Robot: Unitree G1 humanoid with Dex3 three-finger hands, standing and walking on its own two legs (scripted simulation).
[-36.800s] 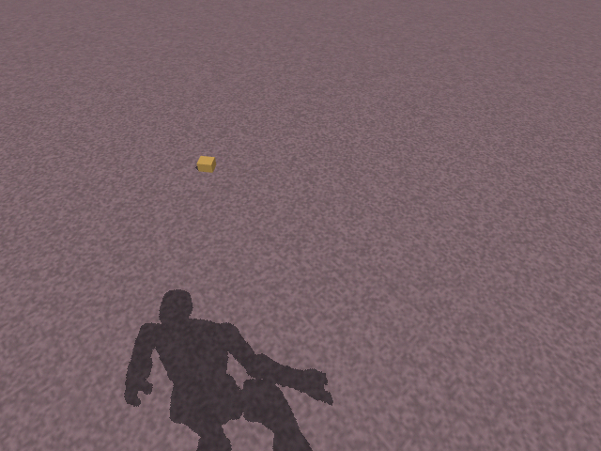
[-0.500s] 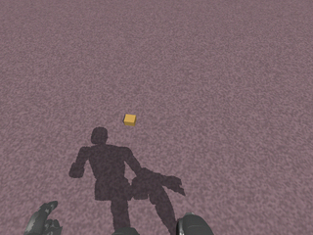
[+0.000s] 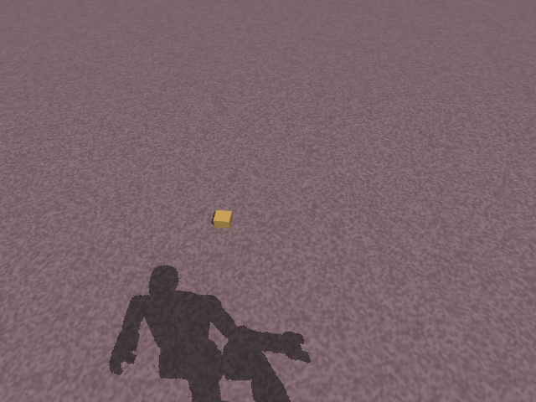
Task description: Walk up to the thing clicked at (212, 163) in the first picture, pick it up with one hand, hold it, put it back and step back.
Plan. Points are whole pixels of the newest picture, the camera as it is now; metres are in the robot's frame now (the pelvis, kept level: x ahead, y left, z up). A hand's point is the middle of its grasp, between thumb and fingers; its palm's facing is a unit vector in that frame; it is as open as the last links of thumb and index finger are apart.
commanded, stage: step back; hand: left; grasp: from above
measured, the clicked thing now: (223, 219) +1.02 +0.25 -0.74
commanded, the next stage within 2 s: stand in 0.90 s
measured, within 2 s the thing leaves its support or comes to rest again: neither
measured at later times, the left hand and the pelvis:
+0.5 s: hand out of the picture +0.08 +0.27 -0.13, palm faces +0.04 -0.92 -0.39, open 7.4 cm; pelvis +0.02 +0.00 +0.01, yaw +1 degrees
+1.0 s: hand out of the picture +0.13 +0.28 -0.15, palm faces -0.01 -0.94 -0.34, open 7.4 cm; pelvis +0.06 +0.02 +0.01, yaw +0 degrees
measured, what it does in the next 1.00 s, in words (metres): steps on the spot: left foot, then left foot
